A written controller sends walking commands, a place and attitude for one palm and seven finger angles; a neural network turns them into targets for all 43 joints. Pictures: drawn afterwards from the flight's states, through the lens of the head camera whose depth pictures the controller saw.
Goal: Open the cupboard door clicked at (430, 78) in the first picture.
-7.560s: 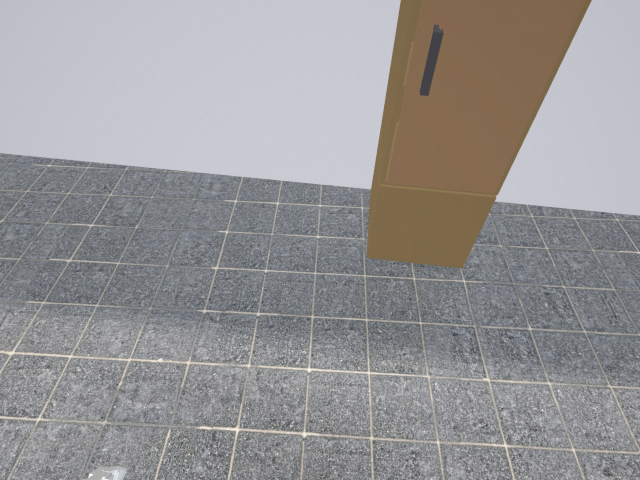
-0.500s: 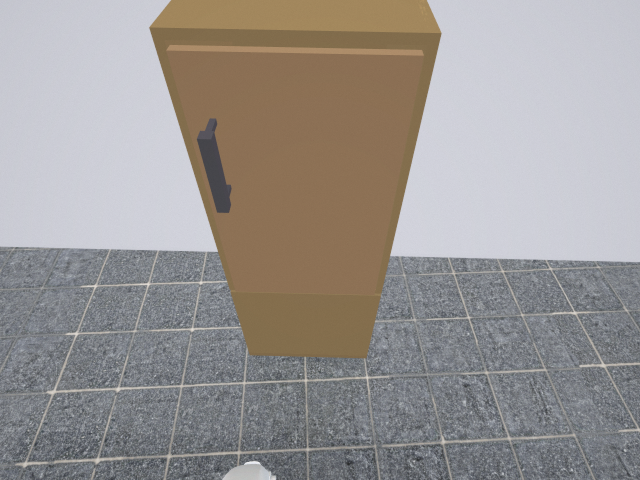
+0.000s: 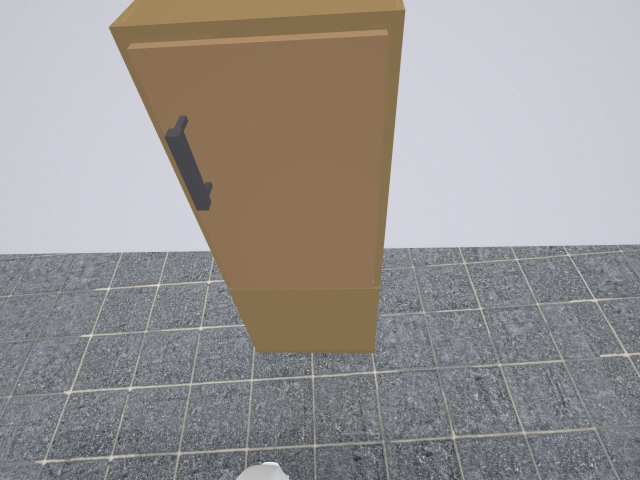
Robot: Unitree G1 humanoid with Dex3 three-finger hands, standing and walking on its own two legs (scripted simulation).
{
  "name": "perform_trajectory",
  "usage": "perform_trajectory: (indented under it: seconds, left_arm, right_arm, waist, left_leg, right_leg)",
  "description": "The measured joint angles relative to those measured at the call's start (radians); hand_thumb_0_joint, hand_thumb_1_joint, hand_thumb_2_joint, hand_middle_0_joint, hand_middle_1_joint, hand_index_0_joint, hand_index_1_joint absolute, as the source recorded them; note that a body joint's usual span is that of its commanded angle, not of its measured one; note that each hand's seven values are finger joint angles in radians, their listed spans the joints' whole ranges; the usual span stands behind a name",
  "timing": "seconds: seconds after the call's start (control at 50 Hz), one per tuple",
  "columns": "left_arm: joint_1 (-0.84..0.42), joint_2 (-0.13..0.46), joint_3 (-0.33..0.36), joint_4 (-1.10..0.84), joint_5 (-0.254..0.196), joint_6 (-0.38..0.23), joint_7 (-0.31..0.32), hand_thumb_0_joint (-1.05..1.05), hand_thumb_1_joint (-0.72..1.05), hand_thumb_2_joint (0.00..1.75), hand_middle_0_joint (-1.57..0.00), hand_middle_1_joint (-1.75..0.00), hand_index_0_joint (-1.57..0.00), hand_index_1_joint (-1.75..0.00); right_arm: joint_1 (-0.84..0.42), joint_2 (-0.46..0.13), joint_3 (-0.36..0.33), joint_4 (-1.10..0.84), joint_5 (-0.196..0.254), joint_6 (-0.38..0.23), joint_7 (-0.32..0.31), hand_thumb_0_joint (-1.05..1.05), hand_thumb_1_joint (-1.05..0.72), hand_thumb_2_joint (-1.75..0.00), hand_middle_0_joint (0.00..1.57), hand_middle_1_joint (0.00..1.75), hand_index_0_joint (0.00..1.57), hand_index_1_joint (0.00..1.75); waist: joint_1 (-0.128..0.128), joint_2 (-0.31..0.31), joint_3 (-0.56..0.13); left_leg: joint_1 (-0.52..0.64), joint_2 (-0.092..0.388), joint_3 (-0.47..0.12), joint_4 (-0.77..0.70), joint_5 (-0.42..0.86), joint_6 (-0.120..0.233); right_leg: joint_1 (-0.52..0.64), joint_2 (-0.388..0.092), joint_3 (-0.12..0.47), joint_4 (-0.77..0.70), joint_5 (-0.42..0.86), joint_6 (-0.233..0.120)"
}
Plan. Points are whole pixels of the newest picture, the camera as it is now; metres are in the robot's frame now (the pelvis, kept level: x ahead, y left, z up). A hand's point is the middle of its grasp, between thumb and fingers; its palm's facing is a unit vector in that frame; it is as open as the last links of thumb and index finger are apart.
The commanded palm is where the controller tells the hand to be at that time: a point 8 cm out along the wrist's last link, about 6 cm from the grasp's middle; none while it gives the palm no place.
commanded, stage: come to a stop and stand still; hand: left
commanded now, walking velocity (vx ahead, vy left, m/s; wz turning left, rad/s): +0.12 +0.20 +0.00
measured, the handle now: (193, 164) +0.55 +0.26 +0.08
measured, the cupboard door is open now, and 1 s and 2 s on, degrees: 0 0 0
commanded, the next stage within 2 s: look again from close up in 0.82 s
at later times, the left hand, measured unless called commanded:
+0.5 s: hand out of the picture -0.02 +0.21 -0.16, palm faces +0.10 -0.97 -0.22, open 7.4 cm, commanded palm none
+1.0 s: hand out of the picture -0.02 +0.20 -0.16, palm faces +0.00 -0.98 -0.20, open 7.4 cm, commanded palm none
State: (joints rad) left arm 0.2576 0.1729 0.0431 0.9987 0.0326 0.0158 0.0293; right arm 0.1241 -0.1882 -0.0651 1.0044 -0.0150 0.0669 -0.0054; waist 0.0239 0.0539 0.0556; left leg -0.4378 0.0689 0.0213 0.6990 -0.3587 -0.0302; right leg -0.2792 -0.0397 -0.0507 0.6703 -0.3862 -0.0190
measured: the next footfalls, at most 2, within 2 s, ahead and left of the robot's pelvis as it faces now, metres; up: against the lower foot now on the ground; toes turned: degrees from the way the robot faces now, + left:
left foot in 0.40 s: +0.06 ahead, +0.14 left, +0.00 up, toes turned +4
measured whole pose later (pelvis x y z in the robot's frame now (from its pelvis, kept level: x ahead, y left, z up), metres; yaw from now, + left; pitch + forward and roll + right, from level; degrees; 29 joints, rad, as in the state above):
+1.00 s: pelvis -0.02 +0.03 +0.02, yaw +0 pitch -1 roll +0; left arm 0.26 0.14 -0.01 1.15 0.02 -0.03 0.05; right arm 0.30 -0.14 0.01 1.11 -0.01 -0.02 -0.02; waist -0.01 0.00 0.04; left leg -0.16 0.02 0.06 0.48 -0.30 0.01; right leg -0.23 -0.05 -0.04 0.47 -0.23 0.02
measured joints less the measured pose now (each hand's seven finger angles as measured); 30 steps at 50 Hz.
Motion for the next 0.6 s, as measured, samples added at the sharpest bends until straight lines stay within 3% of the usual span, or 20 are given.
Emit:
perform_trajectory:
  seconds: [0.08, 0.16, 0.3, 0.4, 0.5, 0.6]
  left_arm:
    - [0.029, -0.027, -0.014, 0.022, -0.001, -0.008, -0.005, 0.01, 0.91, 0.9, -0.19, -0.3, -0.2, -0.3]
    - [0.027, -0.041, -0.018, 0.03, -0.002, -0.019, -0.002, 0.01, 0.91, 0.9, -0.2, -0.3, -0.2, -0.3]
    - [0.007, -0.024, -0.008, 0.042, -0.002, -0.023, 0.01, 0.01, 0.92, 0.9, -0.2, -0.3, -0.2, -0.3]
    - [0.011, -0.006, -0.005, 0.072, -0.011, -0.002, 0.009, 0.01, 0.91, 0.9, -0.2, -0.3, -0.2, -0.3]
    - [-0.002, 0.014, -0.008, 0.103, -0.014, 0.016, 0.003, 0.01, 0.91, 0.9, -0.2, -0.3, -0.2, -0.3]
    - [-0.004, -0.001, -0.025, 0.125, -0.012, 0.006, -0.004, 0.01, 0.91, 0.9, -0.19, -0.3, -0.2, -0.3]
  right_arm:
    - [0.055, -0.026, 0.001, 0.03, -0.002, -0.008, 0.009, 0.01, -0.91, -0.9, 0.2, 0.3, 0.2, 0.3]
    - [0.102, -0.039, 0.005, 0.047, 0.0, -0.016, 0.004, 0.01, -0.91, -0.9, 0.2, 0.3, 0.2, 0.3]
    - [0.101, -0.038, 0.014, 0.056, 0.008, -0.007, -0.01, 0.01, -0.91, -0.9, 0.2, 0.3, 0.2, 0.3]
    - [0.083, -0.027, 0.027, 0.039, 0.008, -0.04, -0.012, 0.01, -0.91, -0.9, 0.2, 0.3, 0.2, 0.3]
    - [0.075, 0.024, 0.049, 0.062, 0.002, -0.055, -0.019, 0.01, -0.91, -0.9, 0.2, 0.3, 0.2, 0.3]
    - [0.078, 0.023, 0.053, 0.078, 0.004, -0.062, -0.027, 0.01, -0.94, -0.9, 0.2, 0.3, 0.21, 0.3]
  waist:
    - [-0.002, -0.004, -0.034]
    - [-0.003, -0.021, -0.038]
    - [0.017, -0.048, -0.005]
    - [0.011, -0.039, -0.011]
    - [0.018, -0.08, -0.024]
    - [0.014, -0.074, -0.039]
  left_leg:
    - [0.024, -0.04, -0.01, 0.113, -0.002, 0.008]
    - [0.082, -0.058, 0.004, 0.115, -0.017, -0.007]
    - [0.161, -0.073, 0.006, 0.004, -0.077, -0.014]
    - [0.266, -0.044, 0.007, -0.252, 0.088, 0.009]
    - [0.277, -0.06, 0.02, -0.242, 0.07, 0.026]
    - [0.299, -0.065, 0.028, -0.278, 0.089, 0.035]
  right_leg:
    - [0.044, 0.001, 0.009, -0.111, 0.067, -0.013]
    - [0.065, -0.003, 0.005, -0.183, 0.107, -0.02]
    - [0.052, -0.016, -0.009, -0.201, 0.133, -0.015]
    - [0.018, 0.001, -0.025, -0.147, 0.117, 0.009]
    - [0.04, -0.014, -0.011, -0.165, 0.134, 0.031]
    - [0.066, -0.016, -0.004, -0.216, 0.16, 0.041]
